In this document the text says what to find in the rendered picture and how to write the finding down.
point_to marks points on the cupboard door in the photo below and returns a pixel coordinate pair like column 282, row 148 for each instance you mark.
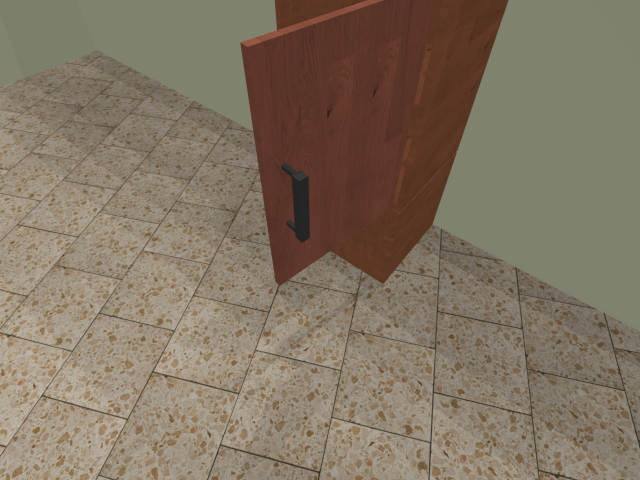
column 333, row 96

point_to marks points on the handle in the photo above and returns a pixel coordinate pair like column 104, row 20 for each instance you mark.
column 300, row 188

